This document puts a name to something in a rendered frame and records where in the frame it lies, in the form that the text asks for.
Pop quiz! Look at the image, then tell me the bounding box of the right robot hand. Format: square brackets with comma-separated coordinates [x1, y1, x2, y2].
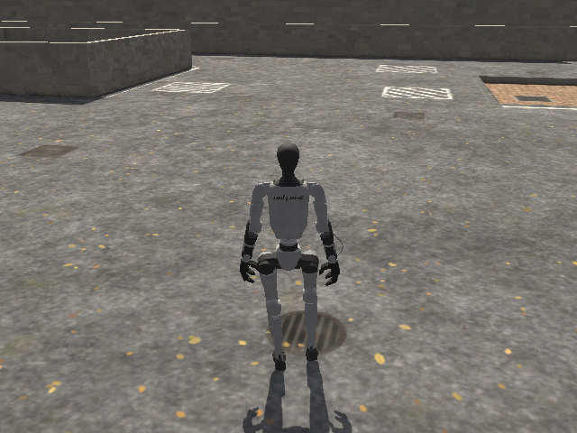
[319, 261, 340, 286]

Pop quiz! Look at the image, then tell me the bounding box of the robot left thigh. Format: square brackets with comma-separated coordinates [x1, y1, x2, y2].
[258, 252, 281, 316]

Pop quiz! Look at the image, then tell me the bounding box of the robot left forearm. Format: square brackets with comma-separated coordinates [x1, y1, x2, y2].
[241, 219, 258, 263]

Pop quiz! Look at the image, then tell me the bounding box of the left robot upper arm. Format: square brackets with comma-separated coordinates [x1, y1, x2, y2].
[248, 182, 270, 234]

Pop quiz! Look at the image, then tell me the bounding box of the robot right forearm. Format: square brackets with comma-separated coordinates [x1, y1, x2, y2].
[320, 219, 338, 263]

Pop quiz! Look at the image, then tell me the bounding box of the left robot hand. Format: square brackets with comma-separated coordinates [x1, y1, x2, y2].
[239, 260, 259, 283]

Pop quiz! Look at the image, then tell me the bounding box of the right robot upper arm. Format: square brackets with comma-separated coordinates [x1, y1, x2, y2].
[307, 182, 330, 233]

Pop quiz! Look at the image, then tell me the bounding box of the robot left foot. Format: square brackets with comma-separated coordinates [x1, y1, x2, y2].
[272, 348, 286, 371]

